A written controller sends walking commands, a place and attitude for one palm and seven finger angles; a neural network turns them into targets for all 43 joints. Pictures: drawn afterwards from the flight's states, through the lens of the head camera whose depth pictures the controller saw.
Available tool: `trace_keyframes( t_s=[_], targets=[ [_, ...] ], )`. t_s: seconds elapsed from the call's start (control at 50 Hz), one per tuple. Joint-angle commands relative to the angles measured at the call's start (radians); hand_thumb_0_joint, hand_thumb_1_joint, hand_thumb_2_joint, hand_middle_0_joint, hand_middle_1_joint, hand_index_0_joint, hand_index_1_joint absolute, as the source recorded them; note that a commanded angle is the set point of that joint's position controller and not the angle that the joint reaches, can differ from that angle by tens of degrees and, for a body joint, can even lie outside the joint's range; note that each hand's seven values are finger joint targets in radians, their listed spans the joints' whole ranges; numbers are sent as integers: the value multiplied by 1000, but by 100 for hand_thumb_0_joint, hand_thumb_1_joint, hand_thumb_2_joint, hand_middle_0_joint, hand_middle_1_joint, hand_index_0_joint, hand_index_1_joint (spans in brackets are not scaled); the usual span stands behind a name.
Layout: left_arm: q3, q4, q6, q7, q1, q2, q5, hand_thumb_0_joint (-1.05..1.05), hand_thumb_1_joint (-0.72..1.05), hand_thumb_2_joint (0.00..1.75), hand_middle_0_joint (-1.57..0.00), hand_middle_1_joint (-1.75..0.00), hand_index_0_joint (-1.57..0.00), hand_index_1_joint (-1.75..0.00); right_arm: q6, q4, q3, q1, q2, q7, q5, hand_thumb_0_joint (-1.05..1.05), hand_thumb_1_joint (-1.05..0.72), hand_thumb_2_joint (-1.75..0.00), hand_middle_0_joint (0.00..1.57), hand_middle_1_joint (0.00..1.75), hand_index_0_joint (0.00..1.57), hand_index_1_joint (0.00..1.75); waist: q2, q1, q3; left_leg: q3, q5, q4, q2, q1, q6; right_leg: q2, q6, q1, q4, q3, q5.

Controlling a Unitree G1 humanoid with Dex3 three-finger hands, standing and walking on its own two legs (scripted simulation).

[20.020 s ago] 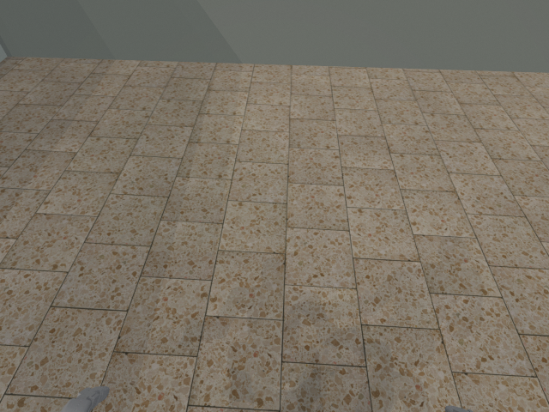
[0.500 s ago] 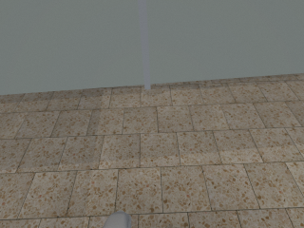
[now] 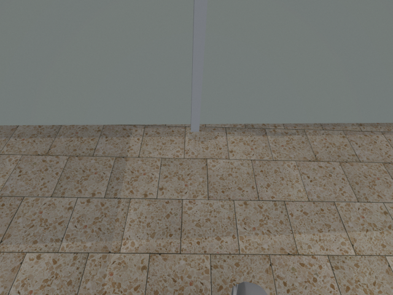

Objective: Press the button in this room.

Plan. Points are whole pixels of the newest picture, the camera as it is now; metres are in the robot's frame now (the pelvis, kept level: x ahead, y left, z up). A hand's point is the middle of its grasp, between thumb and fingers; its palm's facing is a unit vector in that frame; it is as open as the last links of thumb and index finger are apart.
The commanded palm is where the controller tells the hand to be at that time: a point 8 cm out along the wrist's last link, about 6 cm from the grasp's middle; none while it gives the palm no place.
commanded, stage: turn or walk to find it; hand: left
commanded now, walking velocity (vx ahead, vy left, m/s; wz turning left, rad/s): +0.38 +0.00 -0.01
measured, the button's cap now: out of the picture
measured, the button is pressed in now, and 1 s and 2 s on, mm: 0 0 0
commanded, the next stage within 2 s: stand and wait in 0.70 s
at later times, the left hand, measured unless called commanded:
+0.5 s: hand (161, 250) +0.25 +0.11 -0.16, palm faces +0.07 -0.97 -0.25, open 7.1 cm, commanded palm none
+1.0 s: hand (156, 211) +0.36 +0.14 -0.19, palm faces +0.12 -0.98 -0.16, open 7.4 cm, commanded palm none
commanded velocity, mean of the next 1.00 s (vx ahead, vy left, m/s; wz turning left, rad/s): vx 0.26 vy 0.00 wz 0.05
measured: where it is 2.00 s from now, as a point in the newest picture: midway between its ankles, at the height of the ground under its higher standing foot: (206, 246)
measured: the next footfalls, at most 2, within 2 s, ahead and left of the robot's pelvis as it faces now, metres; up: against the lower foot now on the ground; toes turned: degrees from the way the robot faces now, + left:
right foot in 0.26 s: +0.26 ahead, -0.17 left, +0.00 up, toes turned -10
left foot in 0.82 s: +0.49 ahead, +0.08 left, +0.00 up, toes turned +10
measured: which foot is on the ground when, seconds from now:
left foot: down 0.00-0.28, up 0.30-0.80, down 0.82-1.00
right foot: up 0.00-0.24, down 0.26-0.84, up 0.86-1.00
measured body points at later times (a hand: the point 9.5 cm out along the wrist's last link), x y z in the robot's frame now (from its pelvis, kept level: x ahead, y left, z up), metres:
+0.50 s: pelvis +0.21 -0.09 +0.00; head +0.24 -0.11 +0.45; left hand +0.25 +0.16 -0.14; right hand +0.22 -0.32 -0.17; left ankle +0.20 +0.07 -0.64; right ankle +0.22 -0.16 -0.74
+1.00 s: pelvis +0.40 -0.03 -0.01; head +0.43 -0.01 +0.44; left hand +0.36 +0.19 -0.17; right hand +0.52 -0.24 -0.14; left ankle +0.43 +0.07 -0.74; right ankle +0.37 -0.17 -0.67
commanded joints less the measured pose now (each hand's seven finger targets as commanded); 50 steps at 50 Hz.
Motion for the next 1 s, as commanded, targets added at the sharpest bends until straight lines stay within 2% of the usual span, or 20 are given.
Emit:
trace_keyframes(
  t_s=[0.0,0.16,0.2,0.22,0.24,0.26,0.28,0.32,0.36,0.42,0.56,0.68,0.72,0.76,0.78,0.8,0.82,0.86,0.9,0.98],
  targets=[
    [1,-85,2,-18,1,8,3,0,90,90,-20,-30,-20,-30,-7,5,-9,111,-87,-1,-4,0,-90,-90,20,30,20,30,142,0,55,-188,112,-283,259,-18,105,-42,21,-96,-79,26,119],
    [-6,-170,-17,-27,-180,39,-3,0,90,90,-20,-30,-20,-30,6,40,-23,189,-137,2,-17,0,-90,-90,20,30,20,30,133,-43,41,-159,271,-172,271,95,88,22,-6,53,-495,-51,85],
    [2,-136,-27,-26,-68,63,-1,0,90,90,-20,-30,-20,-30,12,42,-23,175,-150,1,-14,0,-90,-90,20,30,20,30,96,15,-19,-121,393,-26,245,91,58,62,-25,225,-580,-85,99],
    [11,-89,-40,-22,74,98,4,0,90,90,-20,-30,-20,-30,13,45,-21,173,-144,3,-10,0,-90,-90,20,30,20,30,34,79,-91,-89,419,162,198,40,26,81,-36,426,-644,-85,130],
    [33,-39,-55,-12,232,191,12,0,90,90,-20,-30,-20,-30,11,39,-14,185,-108,14,0,0,-90,-90,20,30,20,30,-145,141,-211,-44,204,457,121,-139,-10,-89,-77,671,-683,100,125],
    [56,-12,-58,1,317,301,0,0,90,90,-20,-30,-20,-30,16,2,3,210,-52,19,5,0,-90,-90,20,30,20,30,-375,126,-269,-69,-320,748,-25,-406,-48,-324,-162,817,-785,492,240],
    [52,-27,-50,10,261,287,-14,0,90,90,-20,-30,-20,-30,27,-15,-3,152,-81,13,7,0,-90,-90,20,30,20,30,-235,119,-215,-200,-319,866,22,-450,-29,-347,-192,735,-844,496,169],
    [27,-64,-56,6,100,189,-16,0,90,90,-20,-30,-20,-30,28,0,-10,85,-65,18,4,0,-90,-90,20,30,20,30,-95,61,-75,-226,-123,908,97,-475,-31,-273,-150,527,-886,376,37],
    [4,-77,-63,5,21,115,-17,0,90,90,-20,-30,-20,-30,44,26,-7,116,-36,22,-6,0,-90,-90,20,30,20,30,-37,-2,-26,-219,2,856,121,-391,-42,-196,-104,360,-926,204,30],
    [-7,-60,-72,7,32,74,-11,0,90,90,-20,-30,-20,-30,71,44,-6,168,-22,25,-15,0,-90,-90,20,30,20,30,-97,-37,-2,-194,67,796,122,-386,-70,-146,-94,297,-973,87,29],
    [-11,3,-92,16,163,77,-6,0,90,90,-20,-30,-20,-30,63,-36,-1,-43,-26,42,-13,0,-90,-90,20,30,20,30,-30,8,37,-168,87,548,142,-530,-91,-170,-157,478,-976,69,226],
    [-15,40,-80,19,223,100,-4,0,90,90,-20,-30,-20,-30,47,-88,21,-187,-23,51,-9,0,-90,-90,20,30,20,30,-70,44,58,-92,49,262,99,-425,-61,-176,-157,564,-919,13,406],
    [-15,52,-72,22,229,103,-5,0,90,90,-20,-30,-20,-30,41,-81,23,-172,-29,43,-9,0,-90,-90,20,30,20,30,-76,32,41,-65,25,199,68,-344,-45,-168,-149,583,-847,-9,573],
    [-19,56,-68,27,205,108,-11,0,90,90,-20,-30,-20,-30,33,-30,16,-13,-62,27,-14,0,-90,-90,20,30,20,30,-39,-47,-45,-24,127,82,12,-82,-30,-120,-102,531,-624,-74,766],
    [-22,46,-67,29,202,98,-18,0,90,90,-20,-30,-20,-30,26,10,5,129,-121,17,-18,0,-90,-90,20,30,20,30,41,-103,-155,-89,374,56,85,174,-7,-70,-52,409,-430,-108,630],
    [-33,36,-67,26,254,47,-31,0,90,90,-20,-30,-20,-30,21,37,-15,241,-221,4,-20,0,-90,-90,20,30,20,30,253,-121,-308,-361,772,117,330,470,97,60,-4,149,-173,-137,100],
    [-42,19,-68,30,232,34,-30,0,90,90,-20,-30,-20,-30,31,58,-18,293,-250,-4,0,0,-90,-90,20,30,20,30,293,-130,-356,-454,1106,81,462,501,198,98,-7,68,36,-46,-371],
    [-38,15,-50,36,140,29,-27,0,90,90,-20,-30,-20,-30,26,34,-1,148,-186,-15,5,0,-90,-90,20,30,20,30,151,-85,-181,-360,945,-3,428,253,186,31,-1,36,75,34,-293],
    [-30,24,-34,29,119,1,-15,0,90,90,-20,-30,-20,-30,23,18,15,57,-117,-15,0,0,-90,-90,20,30,20,30,142,-40,-77,-250,790,-56,345,81,125,3,9,77,-12,42,-226],
    [-30,38,3,29,182,-35,-15,0,90,90,-20,-30,-20,-30,22,13,22,2,-73,-13,3,0,-90,-90,20,30,20,30,165,18,-77,-140,600,-122,252,-79,84,18,23,220,-172,12,-82]
  ],
)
